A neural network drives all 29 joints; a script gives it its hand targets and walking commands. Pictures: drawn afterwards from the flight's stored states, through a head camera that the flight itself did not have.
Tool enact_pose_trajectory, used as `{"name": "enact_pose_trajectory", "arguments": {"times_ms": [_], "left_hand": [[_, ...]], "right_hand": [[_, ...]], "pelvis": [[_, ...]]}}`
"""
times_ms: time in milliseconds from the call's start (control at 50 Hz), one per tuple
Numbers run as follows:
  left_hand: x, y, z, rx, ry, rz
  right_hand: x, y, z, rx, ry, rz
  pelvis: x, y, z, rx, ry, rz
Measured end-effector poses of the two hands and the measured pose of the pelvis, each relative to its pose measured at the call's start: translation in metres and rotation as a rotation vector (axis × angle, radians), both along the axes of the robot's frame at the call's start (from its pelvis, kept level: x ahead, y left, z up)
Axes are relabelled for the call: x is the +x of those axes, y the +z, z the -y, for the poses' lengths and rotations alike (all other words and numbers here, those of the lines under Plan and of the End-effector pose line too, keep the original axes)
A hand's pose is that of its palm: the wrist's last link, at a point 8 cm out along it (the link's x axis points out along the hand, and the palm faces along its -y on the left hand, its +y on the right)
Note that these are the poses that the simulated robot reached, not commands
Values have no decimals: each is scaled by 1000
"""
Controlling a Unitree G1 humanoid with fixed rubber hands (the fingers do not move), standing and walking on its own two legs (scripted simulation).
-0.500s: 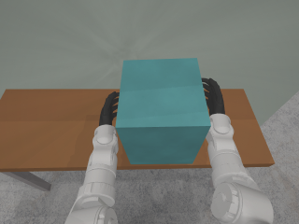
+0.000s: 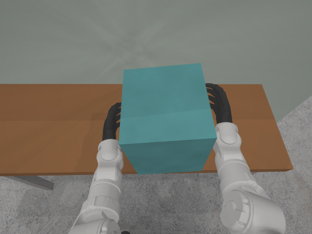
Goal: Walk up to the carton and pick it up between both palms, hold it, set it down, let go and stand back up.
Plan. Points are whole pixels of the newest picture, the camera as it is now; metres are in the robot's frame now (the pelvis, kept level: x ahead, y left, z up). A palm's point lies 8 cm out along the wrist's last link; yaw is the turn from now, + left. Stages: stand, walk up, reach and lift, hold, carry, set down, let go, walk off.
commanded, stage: set down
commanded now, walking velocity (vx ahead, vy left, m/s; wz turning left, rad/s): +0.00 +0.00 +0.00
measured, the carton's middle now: (166, 124) +0.41 -0.01 -0.04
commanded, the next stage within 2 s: none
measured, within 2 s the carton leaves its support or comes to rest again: rests again in 0.90 s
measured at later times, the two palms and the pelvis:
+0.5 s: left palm (116, 137) +0.37 +0.13 -0.05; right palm (218, 121) +0.42 -0.15 -0.02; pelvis +0.01 +0.00 -0.01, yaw +0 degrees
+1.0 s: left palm (116, 137) +0.37 +0.13 -0.05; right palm (218, 123) +0.41 -0.15 -0.02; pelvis +0.01 +0.00 -0.01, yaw +0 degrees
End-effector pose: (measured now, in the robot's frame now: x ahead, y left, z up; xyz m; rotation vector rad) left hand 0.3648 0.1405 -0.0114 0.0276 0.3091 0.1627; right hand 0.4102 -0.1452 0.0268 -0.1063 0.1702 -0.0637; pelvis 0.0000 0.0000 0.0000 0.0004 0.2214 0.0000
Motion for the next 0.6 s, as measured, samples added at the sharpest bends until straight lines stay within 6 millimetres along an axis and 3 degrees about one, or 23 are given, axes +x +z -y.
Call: {"name": "enact_pose_trajectory", "arguments": {"times_ms": [260,600], "left_hand": [[3,-34,2,0,16,-36],[6,-40,6,-2,21,23]], "right_hand": [[9,-35,2,-17,20,-40],[8,-45,7,-33,23,-3]], "pelvis": [[10,-4,2,-1,-2,-130],[9,-6,2,-3,-4,-184]]}}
